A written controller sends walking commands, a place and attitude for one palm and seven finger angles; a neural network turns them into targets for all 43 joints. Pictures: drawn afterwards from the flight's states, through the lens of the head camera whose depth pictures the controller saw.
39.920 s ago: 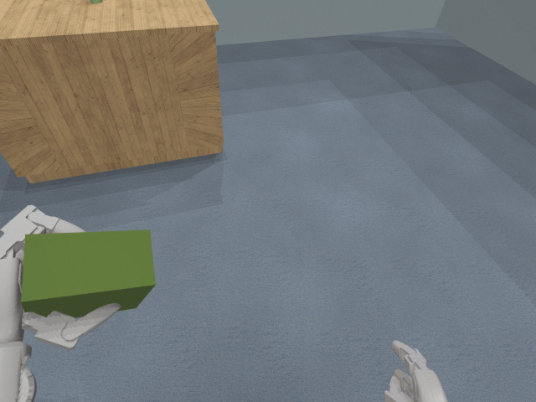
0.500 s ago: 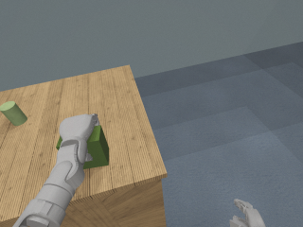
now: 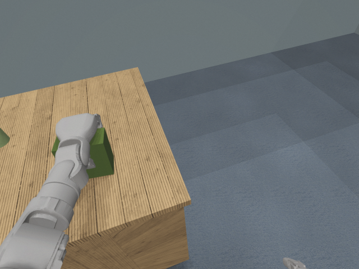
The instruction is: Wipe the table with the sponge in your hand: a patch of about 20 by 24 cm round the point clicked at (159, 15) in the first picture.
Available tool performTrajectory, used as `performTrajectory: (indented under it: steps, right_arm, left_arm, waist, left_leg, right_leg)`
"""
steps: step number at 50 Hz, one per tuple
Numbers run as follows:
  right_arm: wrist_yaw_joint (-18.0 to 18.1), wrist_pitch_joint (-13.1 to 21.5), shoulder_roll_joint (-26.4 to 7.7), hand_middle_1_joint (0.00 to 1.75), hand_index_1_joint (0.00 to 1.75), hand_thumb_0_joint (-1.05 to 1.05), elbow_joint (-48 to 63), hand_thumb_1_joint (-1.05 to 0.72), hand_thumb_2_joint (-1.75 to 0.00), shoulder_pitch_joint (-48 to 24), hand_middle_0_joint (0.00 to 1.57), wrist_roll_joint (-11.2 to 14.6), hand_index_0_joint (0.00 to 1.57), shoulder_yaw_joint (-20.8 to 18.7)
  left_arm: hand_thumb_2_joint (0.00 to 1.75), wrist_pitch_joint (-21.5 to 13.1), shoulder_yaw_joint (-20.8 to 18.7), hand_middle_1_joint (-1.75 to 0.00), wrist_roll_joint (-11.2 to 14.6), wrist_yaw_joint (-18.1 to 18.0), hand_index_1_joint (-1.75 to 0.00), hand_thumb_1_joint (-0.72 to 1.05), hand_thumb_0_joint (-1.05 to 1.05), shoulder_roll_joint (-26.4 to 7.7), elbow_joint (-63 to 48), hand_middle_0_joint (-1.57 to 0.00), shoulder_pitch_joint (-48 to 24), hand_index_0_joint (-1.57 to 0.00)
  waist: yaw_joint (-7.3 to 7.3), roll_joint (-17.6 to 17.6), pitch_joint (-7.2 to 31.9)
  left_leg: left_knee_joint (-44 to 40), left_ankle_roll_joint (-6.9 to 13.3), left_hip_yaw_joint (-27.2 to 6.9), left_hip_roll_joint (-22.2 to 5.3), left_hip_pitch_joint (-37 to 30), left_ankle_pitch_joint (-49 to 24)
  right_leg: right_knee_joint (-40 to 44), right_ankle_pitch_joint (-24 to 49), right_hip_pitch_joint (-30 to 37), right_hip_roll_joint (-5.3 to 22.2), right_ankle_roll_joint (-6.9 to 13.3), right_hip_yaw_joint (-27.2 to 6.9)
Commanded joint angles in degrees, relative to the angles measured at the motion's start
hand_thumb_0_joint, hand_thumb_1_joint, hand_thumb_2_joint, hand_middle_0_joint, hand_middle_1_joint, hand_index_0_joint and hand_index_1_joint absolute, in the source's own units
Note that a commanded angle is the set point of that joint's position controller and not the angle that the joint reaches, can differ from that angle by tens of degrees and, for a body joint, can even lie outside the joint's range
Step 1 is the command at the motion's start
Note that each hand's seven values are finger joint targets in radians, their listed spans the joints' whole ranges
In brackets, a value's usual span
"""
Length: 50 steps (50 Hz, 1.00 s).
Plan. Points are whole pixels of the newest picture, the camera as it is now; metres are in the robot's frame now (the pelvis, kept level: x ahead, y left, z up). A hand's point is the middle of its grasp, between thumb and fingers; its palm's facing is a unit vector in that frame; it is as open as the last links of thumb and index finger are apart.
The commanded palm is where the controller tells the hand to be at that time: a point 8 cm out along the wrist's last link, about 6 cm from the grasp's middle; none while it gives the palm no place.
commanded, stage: wipe forward along the middle lane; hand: left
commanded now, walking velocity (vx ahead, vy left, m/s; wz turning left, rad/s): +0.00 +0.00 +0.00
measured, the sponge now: (88, 159) +0.38 +0.27 +0.02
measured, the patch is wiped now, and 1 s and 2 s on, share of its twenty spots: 1.00 1.00 1.00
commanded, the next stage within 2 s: slide back across to the first lane in 0.48 s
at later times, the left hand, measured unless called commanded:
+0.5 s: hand (83, 131) +0.43 +0.28 +0.07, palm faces -0.10 -0.02 -1.00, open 10.4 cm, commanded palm +0.43 +0.29 +0.12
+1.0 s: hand (63, 128) +0.44 +0.34 +0.08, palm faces -0.10 -0.03 -0.99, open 10.5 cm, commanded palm +0.42 +0.34 +0.14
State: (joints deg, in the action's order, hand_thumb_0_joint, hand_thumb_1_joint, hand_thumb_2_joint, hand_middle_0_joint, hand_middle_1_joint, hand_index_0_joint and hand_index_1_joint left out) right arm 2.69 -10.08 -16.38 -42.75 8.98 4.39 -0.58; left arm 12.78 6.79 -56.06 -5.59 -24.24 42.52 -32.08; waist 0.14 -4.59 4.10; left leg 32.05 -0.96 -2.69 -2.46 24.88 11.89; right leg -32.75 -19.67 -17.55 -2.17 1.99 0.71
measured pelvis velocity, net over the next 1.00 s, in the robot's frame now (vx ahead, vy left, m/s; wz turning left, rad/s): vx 0.02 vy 0.03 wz -0.02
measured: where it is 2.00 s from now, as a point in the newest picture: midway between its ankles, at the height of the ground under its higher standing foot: outside the picture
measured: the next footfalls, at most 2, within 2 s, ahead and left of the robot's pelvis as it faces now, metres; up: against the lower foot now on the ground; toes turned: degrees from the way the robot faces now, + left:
none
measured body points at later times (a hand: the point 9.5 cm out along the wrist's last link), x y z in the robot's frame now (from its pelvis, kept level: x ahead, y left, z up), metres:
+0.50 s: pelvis +0.00 +0.02 +0.00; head +0.03 +0.00 +0.45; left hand +0.43 +0.28 +0.13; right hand +0.11 -0.25 -0.13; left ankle +0.05 +0.15 -0.73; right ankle -0.03 -0.10 -0.73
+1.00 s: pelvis +0.02 +0.03 +0.00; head +0.05 +0.02 +0.45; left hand +0.44 +0.33 +0.13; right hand +0.10 -0.24 -0.13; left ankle +0.05 +0.15 -0.73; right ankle -0.03 -0.10 -0.73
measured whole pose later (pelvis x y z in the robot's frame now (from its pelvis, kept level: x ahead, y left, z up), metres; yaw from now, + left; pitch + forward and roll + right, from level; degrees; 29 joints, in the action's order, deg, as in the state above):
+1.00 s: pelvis +0.02 +0.03 +0.00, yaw -1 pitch +8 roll -1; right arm 0.8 -11.5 -16.1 -42.2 13.0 4.6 -1.1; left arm 10.6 0.2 -57.9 -5.0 -32.2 51.2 -37.7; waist -3.2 -3.0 4.6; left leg 33.1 0.1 -1.1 -1.6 27.0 13.7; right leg -29.3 -18.9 -17.9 -1.0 -0.4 -0.9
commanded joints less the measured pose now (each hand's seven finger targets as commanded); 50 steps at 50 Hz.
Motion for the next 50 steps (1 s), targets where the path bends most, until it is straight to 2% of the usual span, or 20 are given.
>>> performTrajectory:
  steps: [1, 4, 7, 9, 12, 18, 20, 21, 23, 24, 27, 30, 34, 37, 39, 42, 44, 45, 48, 50]
  right_arm:
    - [0.12, 1.98, -7.58, 0.3, 0.3, 0.0, 6.98, -0.9, -0.9, -5.16, 0.2, -0.11, 0.2, -2.6]
    - [-0.24, 1.75, -7.22, 0.3, 0.3, 0.0, 7.22, -0.9, -0.9, -4.53, 0.2, -0.07, 0.2, -2.98]
    - [-0.49, 1.36, -7.8, 0.3, 0.3, 0.0, 6.58, -0.9, -0.9, -3.59, 0.2, -0.23, 0.2, -3.03]
    - [-0.52, 1.17, -7.5, 0.3, 0.3, 0.0, 6.89, -0.9, -0.9, -3.65, 0.2, -0.12, 0.2, -3.15]
    - [-0.42, 1.19, -8.18, 0.3, 0.3, 0.0, 6.13, -0.9, -0.9, -2.99, 0.2, -0.14, 0.2, -2.92]
    - [-0.82, 1.27, -8.2, 0.3, 0.3, 0.0, 5.58, -0.9, -0.9, -1.35, 0.2, -0.27, 0.2, -2.97]
    - [-0.8, 1.1, -8.49, 0.3, 0.3, 0.0, 5.28, -0.9, -0.9, -0.6, 0.2, -0.33, 0.2, -3.17]
    - [-0.85, 1.07, -8.29, 0.3, 0.3, 0.0, 5.57, -0.9, -0.9, -0.55, 0.2, -0.32, 0.2, -3.03]
    - [-0.88, 0.95, -8.46, 0.3, 0.3, 0.0, 5.44, -0.9, -0.9, -0.19, 0.2, -0.29, 0.2, -2.97]
    - [-0.9, 1.08, -8.18, 0.3, 0.3, 0.0, 5.55, -0.9, -0.9, -0.18, 0.2, -0.23, 0.2, -3.0]
    - [-0.91, 1.24, -8.66, 0.3, 0.3, 0.0, 4.67, -0.9, -0.9, 1.26, 0.2, -0.44, 0.2, -2.97]
    - [-0.92, 1.12, -8.92, 0.3, 0.3, 0.0, 4.37, -0.9, -0.9, 2.56, 0.2, -0.65, 0.2, -3.24]
    - [-1.18, 0.77, -8.31, 0.3, 0.3, 0.0, 5.69, -0.9, -0.9, 2.33, 0.2, -0.7, 0.2, -3.63]
    - [-1.6, 0.47, -8.7, 0.3, 0.3, 0.0, 5.81, -0.9, -0.9, 2.33, 0.2, -0.54, 0.2, -3.46]
    - [-1.71, 0.39, -8.64, 0.3, 0.3, 0.0, 6.6, -0.9, -0.9, 1.5, 0.2, -0.44, 0.2, -3.6]
    - [-1.7, 0.16, -9.11, 0.3, 0.3, 0.0, 6.58, -0.9, -0.9, 1.29, 0.2, -0.14, 0.2, -3.51]
    - [-1.58, 0.44, -8.94, 0.3, 0.3, 0.0, 6.96, -0.9, -0.9, 0.49, 0.2, 0.0, 0.2, -3.47]
    - [-1.5, 0.47, -9.28, 0.3, 0.3, 0.0, 6.85, -0.9, -0.9, 0.72, 0.2, -0.04, 0.2, -3.54]
    - [-1.3, 0.55, -9.16, 0.3, 0.3, 0.0, 7.36, -0.9, -0.9, 0.34, 0.2, 0.15, 0.2, -3.52]
    - [-1.25, 0.82, -9.16, 0.3, 0.3, 0.0, 7.28, -0.9, -0.9, 0.68, 0.2, 0.03, 0.2, -3.61]
  left_arm:
    - [1.3, 0.73, -4.53, -1.6, -2.14, -3.17, -1.6, 0.1, 0.0, -15.15, -3.59, -1.2, -20.78, -1.2]
    - [1.3, 0.38, -3.5, -1.6, -2.29, -3.08, -1.6, 0.1, 0.0, -13.62, -4.32, -1.2, -22.4, -1.2]
    - [1.3, 0.43, -5.6, -1.6, -2.35, -3.77, -1.6, 0.1, 0.0, -16.04, -1.88, -1.2, -21.34, -1.2]
    - [1.3, 0.15, -4.94, -1.6, -1.77, -3.68, -1.6, 0.1, 0.0, -14.71, -1.99, -1.2, -22.76, -1.2]
    - [1.3, 0.01, -5.99, -1.6, -2.34, -4.15, -1.6, 0.1, 0.0, -17.3, 1.35, -1.2, -24.55, -1.2]
    - [1.3, 0.07, -4.03, -1.6, -4.12, -4.41, -1.6, 0.1, 0.0, -17.0, 3.36, -1.2, -30.3, -1.2]
    - [1.3, -0.03, -5.75, -1.6, -3.93, -4.37, -1.6, 0.1, 0.0, -19.05, 4.29, -1.2, -30.71, -1.2]
    - [1.3, 0.1, -4.28, -1.6, -3.65, -4.36, -1.6, 0.1, 0.0, -17.46, 4.51, -1.2, -31.33, -1.2]
    - [1.3, 0.17, -4.71, -1.6, -3.66, -4.33, -1.6, 0.1, 0.0, -18.26, 5.52, -1.2, -32.42, -1.2]
    - [1.3, -0.08, -3.75, -1.6, -3.37, -3.93, -1.6, 0.1, 0.0, -16.95, 4.58, -1.2, -34.52, -1.2]
    - [1.3, -0.05, -3.09, -1.6, -4.51, -4.23, -1.6, 0.1, 0.0, -17.72, 6.7, -1.2, -37.31, -1.2]
    - [1.3, -0.55, -6.22, -1.6, -4.91, -4.43, -1.6, 0.1, 0.0, -21.4, 7.17, -1.2, -36.98, -1.2]
    - [1.3, -1.41, -8.16, -1.6, -4.15, -4.61, -1.6, 0.1, 0.0, -22.44, 4.16, -1.2, -34.83, -1.2]
    - [1.3, -0.91, -8.24, -1.6, -4.39, -4.53, -1.6, 0.1, 0.0, -23.32, 3.89, -1.2, -33.0, -1.2]
    - [1.3, -1.01, -9.79, -1.6, -3.88, -4.19, -1.6, 0.1, 0.0, -24.71, 1.15, -1.2, -31.61, -1.2]
    - [1.3, -0.36, -10.71, -1.6, -3.97, -3.56, -1.6, 0.1, 0.0, -26.8, 1.03, -1.2, -29.9, -1.2]
    - [1.3, -0.62, -10.52, -1.6, -3.5, -2.76, -1.6, 0.1, 0.0, -26.99, -1.38, -1.2, -31.01, -1.2]
    - [1.3, -0.72, -11.87, -1.6, -3.56, -2.53, -1.6, 0.1, 0.0, -28.98, -1.51, -1.2, -29.45, -1.2]
    - [1.3, -1.52, -10.71, -1.6, -3.21, -1.09, -1.6, 0.1, 0.0, -27.48, -2.36, -1.2, -27.68, -1.2]
    - [1.3, -2.76, -10.01, -1.6, -2.75, -0.08, -1.6, 0.1, 0.0, -26.94, -4.62, -1.2, -28.19, -1.2]
  waist:
    - [-0.5, 5.69, 11.62]
    - [-0.71, 5.17, 14.53]
    - [-0.55, 6.54, 14.29]
    - [-1.08, 7.1, 14.63]
    - [-1.7, 7.92, 11.96]
    - [-2.48, 3.74, 13.6]
    - [-2.33, 3.99, 15.97]
    - [-2.71, 3.63, 16.13]
    - [-3.02, 4.71, 15.85]
    - [-3.35, 4.44, 16.52]
    - [-4.25, 3.14, 15.37]
    - [-3.53, 2.64, 18.51]
    - [-2.04, 1.17, 22.92]
    - [-1.9, 0.86, 20.66]
    - [-0.87, 0.04, 22.14]
    - [-1.03, 1.92, 19.45]
    - [-1.12, 0.46, 19.38]
    - [-0.64, -0.06, 19.27]
    - [-1.24, 0.94, 17.59]
    - [-1.65, -1.53, 17.78]
  left_leg:
    - [-1.05, 4.12, 3.72, 3.56, -8.47, -4.12]
    - [-0.76, 4.09, 3.63, 3.56, -9.29, -6.74]
    - [-0.14, 4.26, 3.83, 3.47, -8.71, -6.94]
    - [-0.32, 4.2, 3.66, 3.66, -8.15, -7.41]
    - [-0.23, 4.35, 3.7, 3.53, -6.83, -4.91]
    - [0.15, 4.27, 3.49, 3.2, -8.34, -5.44]
    - [0.48, 4.18, 3.18, 3.12, -8.8, -6.79]
    - [0.69, 4.23, 3.4, 3.21, -8.77, -6.99]
    - [0.68, 4.14, 3.25, 3.08, -7.93, -6.46]
    - [0.44, 4.06, 2.91, 3.02, -8.36, -7.14]
    - [0.77, 4.2, 2.73, 2.77, -8.54, -5.61]
    - [1.34, 4.11, 2.48, 2.8, -8.93, -8.05]
    - [1.48, 4.02, 2.71, 3.02, -10.57, -11.96]
    - [0.96, 4.17, 2.68, 2.83, -10.85, -11.21]
    - [0.6, 4.18, 2.62, 3.08, -11.63, -13.3]
    - [0.02, 4.53, 2.61, 3.14, -11.49, -12.18]
    - [-0.63, 4.58, 2.74, 3.19, -12.38, -12.55]
    - [-0.61, 4.7, 2.71, 3.34, -12.86, -12.64]
    - [-1.06, 4.8, 2.52, 3.21, -13.54, -12.26]
    - [-0.93, 4.82, 2.31, 3.17, -15.94, -13.67]
  right_leg:
    - [6.89, 15.42, -1.04, -0.13, 0.25, -1.13]
    - [6.36, 18.75, 0.21, -0.13, 0.41, -0.93]
    - [6.32, 20.23, 0.39, -0.14, 0.37, -1.03]
    - [6.18, 21.04, 0.75, -0.11, 0.2, -0.83]
    - [6.56, 17.7, -1.47, -0.11, -0.07, -0.8]
    - [6.03, 15.76, -3.86, -0.38, 0.42, -0.25]
    - [5.41, 16.9, -2.94, -0.45, 0.47, -0.14]
    - [5.45, 17.47, -3.06, -0.46, 0.41, -0.16]
    - [5.52, 17.36, -3.22, -0.42, 0.22, -0.07]
    - [5.32, 17.59, -3.29, -0.5, 0.35, 0.2]
    - [5.42, 14.43, -6.2, -0.73, 0.35, 0.3]
    - [4.51, 16.92, -4.45, -0.84, 0.67, 0.3]
    - [4.18, 21.02, -1.16, -0.96, 0.88, 0.27]
    - [4.7, 19.6, -1.83, -1.17, 0.88, 0.8]
    - [4.85, 21.8, 0.57, -1.14, 1.12, 0.61]
    - [5.82, 20.58, 0.55, -1.23, 0.86, 0.79]
    - [6.33, 20.85, 1.46, -1.09, 0.98, 0.7]
    - [6.48, 20.65, 1.64, -1.18, 0.98, 0.68]
    - [7.29, 19.5, 0.57, -1.28, 0.94, 1.07]
    - [7.48, 19.79, -0.08, -1.36, 1.19, 1.09]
